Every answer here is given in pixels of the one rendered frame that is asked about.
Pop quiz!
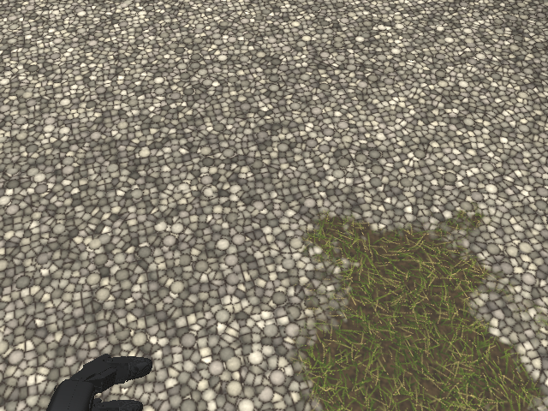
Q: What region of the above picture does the robot left hand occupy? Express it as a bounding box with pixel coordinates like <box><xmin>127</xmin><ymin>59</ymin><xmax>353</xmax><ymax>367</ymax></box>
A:
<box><xmin>46</xmin><ymin>354</ymin><xmax>152</xmax><ymax>411</ymax></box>

